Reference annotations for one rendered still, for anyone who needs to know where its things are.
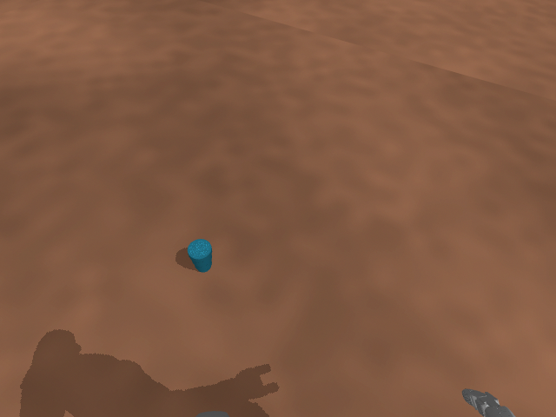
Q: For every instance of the right robot hand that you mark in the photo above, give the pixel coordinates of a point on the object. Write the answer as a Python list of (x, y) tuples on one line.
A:
[(486, 404)]

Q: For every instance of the cup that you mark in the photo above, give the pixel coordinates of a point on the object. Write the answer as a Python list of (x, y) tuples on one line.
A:
[(200, 252)]

